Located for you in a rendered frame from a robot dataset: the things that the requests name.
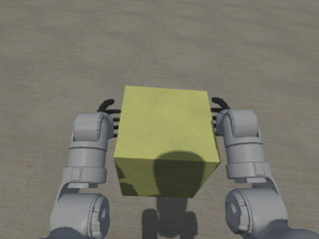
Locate left robot upper arm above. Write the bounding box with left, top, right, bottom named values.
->
left=39, top=193, right=111, bottom=239

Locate robot right forearm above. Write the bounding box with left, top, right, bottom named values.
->
left=215, top=109, right=288, bottom=219

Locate robot left forearm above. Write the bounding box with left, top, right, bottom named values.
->
left=49, top=112, right=114, bottom=233

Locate carton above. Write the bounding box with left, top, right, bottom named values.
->
left=114, top=86, right=221, bottom=198

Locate right robot upper arm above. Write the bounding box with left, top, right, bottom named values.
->
left=224, top=187, right=319, bottom=239

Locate robot right hand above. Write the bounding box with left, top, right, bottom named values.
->
left=210, top=98, right=230, bottom=136

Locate robot left hand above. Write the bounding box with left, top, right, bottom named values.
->
left=97, top=99, right=122, bottom=137

